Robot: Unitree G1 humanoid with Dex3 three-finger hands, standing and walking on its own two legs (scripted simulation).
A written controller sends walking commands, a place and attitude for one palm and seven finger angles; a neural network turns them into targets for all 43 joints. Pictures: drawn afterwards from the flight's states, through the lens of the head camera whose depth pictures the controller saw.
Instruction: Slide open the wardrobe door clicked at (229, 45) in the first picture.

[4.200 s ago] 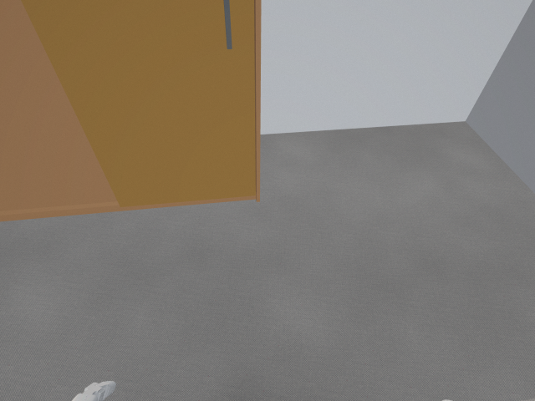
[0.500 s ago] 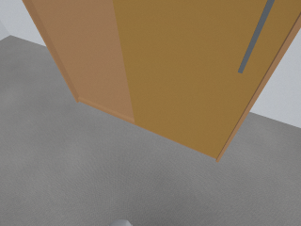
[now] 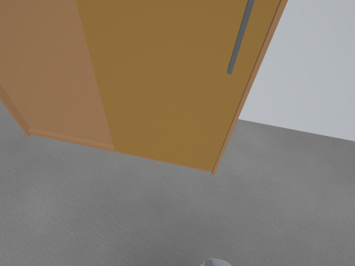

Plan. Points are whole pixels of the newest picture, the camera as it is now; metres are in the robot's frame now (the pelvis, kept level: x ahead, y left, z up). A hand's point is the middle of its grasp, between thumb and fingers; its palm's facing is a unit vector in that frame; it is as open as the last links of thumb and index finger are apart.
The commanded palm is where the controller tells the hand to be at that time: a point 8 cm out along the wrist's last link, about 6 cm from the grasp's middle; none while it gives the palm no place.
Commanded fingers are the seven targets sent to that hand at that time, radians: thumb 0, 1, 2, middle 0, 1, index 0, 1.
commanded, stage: turn to face it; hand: right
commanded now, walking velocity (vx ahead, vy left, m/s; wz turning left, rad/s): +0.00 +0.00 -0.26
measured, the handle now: (243, 23) +0.77 -0.13 +0.20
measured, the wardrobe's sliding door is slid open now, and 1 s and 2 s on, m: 0.00 0.00 0.00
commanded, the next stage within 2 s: take the last steps up to it in 0.04 s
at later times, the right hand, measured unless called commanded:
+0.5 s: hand out of the picture +0.00 -0.25 -0.18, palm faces +0.11 +0.98 -0.19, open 7.4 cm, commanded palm none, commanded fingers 0.00 -0.90 -0.90 0.20 0.30 0.20 0.30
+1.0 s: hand (235, 262) +0.18 -0.15 -0.17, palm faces +0.12 +0.97 -0.20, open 7.2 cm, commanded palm none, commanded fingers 0.00 -0.90 -0.90 0.20 0.30 0.20 0.30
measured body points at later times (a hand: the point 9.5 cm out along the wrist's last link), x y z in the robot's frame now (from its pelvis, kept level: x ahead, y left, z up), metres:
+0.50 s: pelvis +0.02 -0.05 +0.01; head +0.02 -0.07 +0.45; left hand +0.06 +0.19 -0.13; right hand +0.00 -0.30 -0.16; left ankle +0.04 +0.10 -0.66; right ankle -0.04 -0.14 -0.74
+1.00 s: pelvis +0.17 +0.03 +0.00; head +0.18 +0.04 +0.45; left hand +0.22 +0.27 -0.15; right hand +0.17 -0.20 -0.15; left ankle +0.16 +0.13 -0.74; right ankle +0.19 -0.09 -0.68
